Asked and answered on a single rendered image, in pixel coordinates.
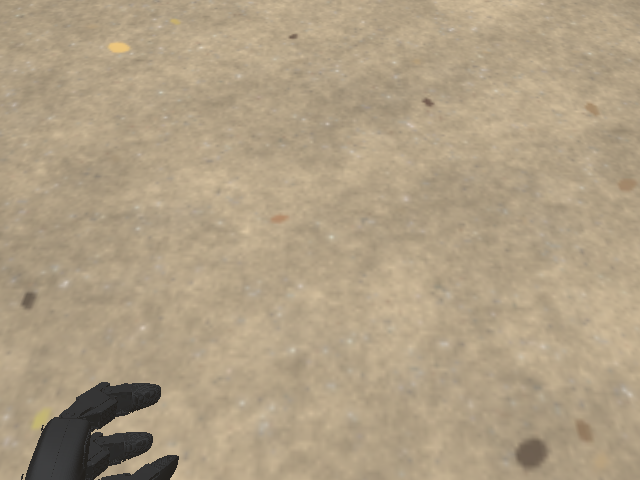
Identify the left robot hand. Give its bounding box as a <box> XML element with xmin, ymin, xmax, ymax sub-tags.
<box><xmin>21</xmin><ymin>382</ymin><xmax>179</xmax><ymax>480</ymax></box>

